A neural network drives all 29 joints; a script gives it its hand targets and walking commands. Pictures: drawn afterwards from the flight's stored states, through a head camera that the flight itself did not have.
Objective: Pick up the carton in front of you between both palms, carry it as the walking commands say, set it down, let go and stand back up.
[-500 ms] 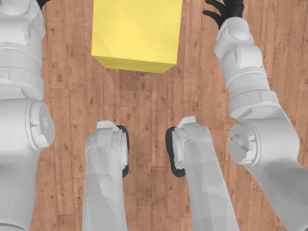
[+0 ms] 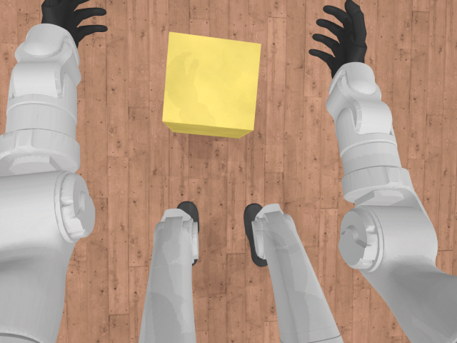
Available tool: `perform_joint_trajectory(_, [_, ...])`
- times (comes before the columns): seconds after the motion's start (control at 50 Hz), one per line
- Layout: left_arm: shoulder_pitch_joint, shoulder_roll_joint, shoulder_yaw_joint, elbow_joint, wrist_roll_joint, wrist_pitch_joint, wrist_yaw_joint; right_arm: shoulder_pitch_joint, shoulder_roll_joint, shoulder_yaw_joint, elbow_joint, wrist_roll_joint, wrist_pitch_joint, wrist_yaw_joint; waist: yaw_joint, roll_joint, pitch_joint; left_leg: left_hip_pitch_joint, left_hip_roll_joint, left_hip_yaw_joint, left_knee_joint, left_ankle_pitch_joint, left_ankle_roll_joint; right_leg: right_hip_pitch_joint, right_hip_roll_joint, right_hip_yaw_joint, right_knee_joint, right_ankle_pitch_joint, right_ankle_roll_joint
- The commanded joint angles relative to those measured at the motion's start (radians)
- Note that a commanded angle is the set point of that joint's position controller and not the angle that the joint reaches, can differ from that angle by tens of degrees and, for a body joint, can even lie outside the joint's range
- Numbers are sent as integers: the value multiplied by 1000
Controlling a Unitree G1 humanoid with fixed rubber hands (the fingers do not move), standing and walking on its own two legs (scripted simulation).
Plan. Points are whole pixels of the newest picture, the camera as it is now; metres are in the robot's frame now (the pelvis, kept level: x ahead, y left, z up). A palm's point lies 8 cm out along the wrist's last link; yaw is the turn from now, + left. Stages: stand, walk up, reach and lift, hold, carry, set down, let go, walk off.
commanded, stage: set down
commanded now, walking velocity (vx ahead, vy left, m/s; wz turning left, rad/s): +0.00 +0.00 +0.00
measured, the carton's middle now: (210, 94) +0.54 +0.02 -0.46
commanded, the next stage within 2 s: let go in 0.08 s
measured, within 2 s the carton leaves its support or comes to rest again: neither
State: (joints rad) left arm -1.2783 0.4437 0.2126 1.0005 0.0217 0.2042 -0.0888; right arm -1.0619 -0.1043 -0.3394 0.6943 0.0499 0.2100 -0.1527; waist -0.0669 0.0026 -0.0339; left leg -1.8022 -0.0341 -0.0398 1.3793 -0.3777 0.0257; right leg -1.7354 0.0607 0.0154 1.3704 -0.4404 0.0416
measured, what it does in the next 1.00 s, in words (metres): rises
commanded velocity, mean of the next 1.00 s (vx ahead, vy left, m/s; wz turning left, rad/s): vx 0.00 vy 0.00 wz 0.00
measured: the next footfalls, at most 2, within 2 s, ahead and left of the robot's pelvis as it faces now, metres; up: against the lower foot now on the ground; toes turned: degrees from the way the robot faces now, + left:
none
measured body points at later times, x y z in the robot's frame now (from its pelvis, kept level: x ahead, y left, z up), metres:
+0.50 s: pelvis +0.05 -0.01 +0.12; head +0.29 +0.02 +0.50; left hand +0.44 +0.24 +0.00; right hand +0.43 -0.20 +0.01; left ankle +0.09 +0.10 -0.55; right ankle +0.08 -0.13 -0.55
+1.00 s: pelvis +0.11 -0.02 +0.19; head +0.16 -0.01 +0.63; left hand +0.29 +0.23 +0.10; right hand +0.29 -0.24 +0.11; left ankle +0.09 +0.10 -0.56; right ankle +0.08 -0.13 -0.56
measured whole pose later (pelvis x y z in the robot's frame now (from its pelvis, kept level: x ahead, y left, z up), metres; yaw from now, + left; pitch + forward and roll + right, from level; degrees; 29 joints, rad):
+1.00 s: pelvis +0.11 -0.02 +0.19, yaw +3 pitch +6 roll +0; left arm 0.17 0.21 0.08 0.49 0.01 0.02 -0.04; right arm 0.22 -0.21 -0.03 0.44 0.02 0.02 0.07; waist -0.03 -0.03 0.01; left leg -0.31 -0.02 -0.04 0.44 -0.23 0.00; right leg -0.27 0.03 0.05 0.45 -0.28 -0.01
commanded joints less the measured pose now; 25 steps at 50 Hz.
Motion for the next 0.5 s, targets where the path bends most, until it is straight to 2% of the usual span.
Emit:
perform_joint_trajectory(0.0, [-249, 108, 25, -102, 19, -27, -5, -169, -87, -15, -112, -19, -26, 10, -7, 130, -1014, 935, -19, 6, -157, 375, -23, 301, 35, -102, -199, 243, 36])
perform_joint_trajectory(0.06, [-221, 83, 41, -82, 41, -36, -9, -140, -72, -30, -96, -40, -35, 21, -7, 126, -968, 965, -15, -2, -213, 385, -23, 325, 30, -96, -256, 253, 38])
perform_joint_trajectory(0.14, [-132, 50, 75, -104, 90, -45, 4, -60, -68, -27, -105, -78, -51, 47, 11, 122, -995, 1077, -11, -11, -283, 462, -26, 385, 30, -93, -323, 286, 37])
perform_joint_trajectory(0.22, [47, -16, 93, -200, 131, -46, 41, 103, -94, -1, -140, -124, -70, 89, 22, 124, -1056, 1268, -6, -24, -349, 593, -36, 438, 35, -93, -394, 327, 24])
perform_joint_trajectory(0.28, [215, -74, 81, -305, 125, -54, 73, 245, -126, 36, -183, -148, -88, 131, 18, 106, -1050, 1357, -3, -29, -405, 636, -41, 522, 34, -84, -447, 360, 8])
perform_joint_trajectory(0.38, [415, -105, 44, -448, 80, -91, 88, 413, -147, 104, -229, -122, -117, 177, 15, 67, -904, 1322, -2, -20, -506, 548, -36, 727, 10, -49, -529, 386, -9])
perform_joint_trajectory(0.48, [628, -115, 18, -466, 52, -131, 70, 601, -138, 158, -219, -76, -148, 204, 24, 49, -751, 1294, -2, -8, -587, 473, -27, 912, -12, -17, -604, 413, -10])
